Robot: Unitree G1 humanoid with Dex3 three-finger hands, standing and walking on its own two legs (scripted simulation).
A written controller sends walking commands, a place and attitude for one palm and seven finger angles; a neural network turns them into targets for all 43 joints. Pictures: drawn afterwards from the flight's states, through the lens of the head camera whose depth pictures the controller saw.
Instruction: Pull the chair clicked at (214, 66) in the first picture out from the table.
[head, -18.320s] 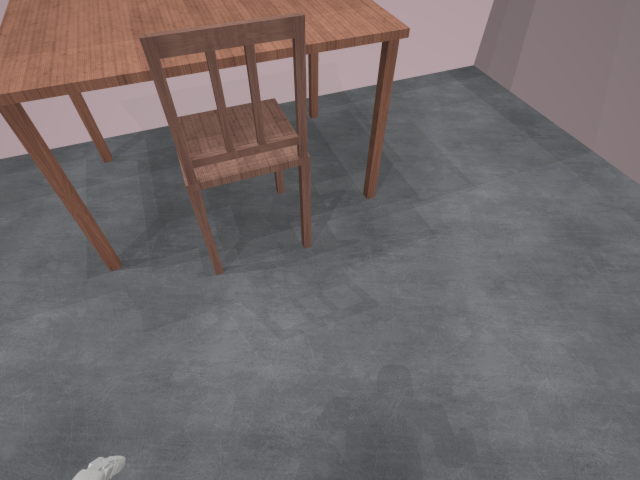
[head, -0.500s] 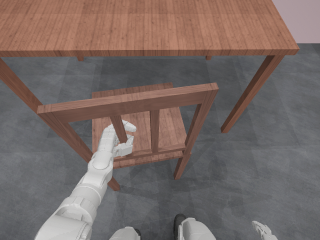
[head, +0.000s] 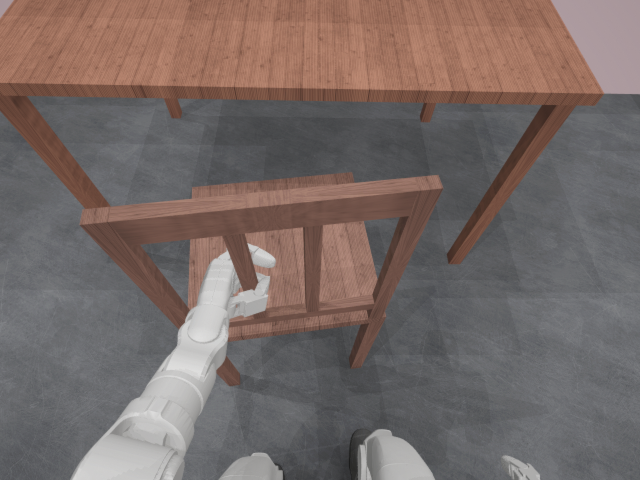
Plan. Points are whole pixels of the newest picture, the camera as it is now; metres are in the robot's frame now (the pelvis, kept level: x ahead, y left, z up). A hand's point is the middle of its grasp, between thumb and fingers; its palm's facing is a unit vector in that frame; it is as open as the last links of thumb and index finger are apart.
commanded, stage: step backward, pulling the chair out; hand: left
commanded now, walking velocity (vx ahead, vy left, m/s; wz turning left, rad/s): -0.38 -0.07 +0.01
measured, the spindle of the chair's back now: (248, 280) +0.38 +0.11 -0.07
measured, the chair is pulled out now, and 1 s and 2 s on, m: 0.22 0.39 0.60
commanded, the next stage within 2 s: stop walking, hand still on the chair in 1.38 s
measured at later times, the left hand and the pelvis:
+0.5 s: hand (245, 340) +0.29 +0.10 -0.06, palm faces -0.09 -0.98 -0.17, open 5.4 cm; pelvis -0.06 +0.00 +0.00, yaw +0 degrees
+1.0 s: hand (233, 426) +0.18 +0.11 -0.06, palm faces -0.02 -0.99 -0.16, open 5.3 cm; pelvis -0.17 -0.02 +0.01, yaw +1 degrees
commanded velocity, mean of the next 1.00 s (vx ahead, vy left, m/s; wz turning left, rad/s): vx -0.38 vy -0.05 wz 0.01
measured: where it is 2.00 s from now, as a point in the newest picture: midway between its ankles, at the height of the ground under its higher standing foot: outside the picture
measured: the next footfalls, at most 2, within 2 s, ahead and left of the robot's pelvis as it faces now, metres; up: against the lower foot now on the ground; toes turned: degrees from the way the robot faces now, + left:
right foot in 0.50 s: -0.01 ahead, -0.14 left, +0.00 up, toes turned -2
left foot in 0.82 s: -0.10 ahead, +0.12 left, +0.00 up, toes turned +0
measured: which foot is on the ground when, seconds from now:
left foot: down 0.00-0.62, up 0.64-0.80, down 0.82-1.00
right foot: down 0.00-0.34, up 0.36-0.48, down 0.50-0.86, up 0.88-1.00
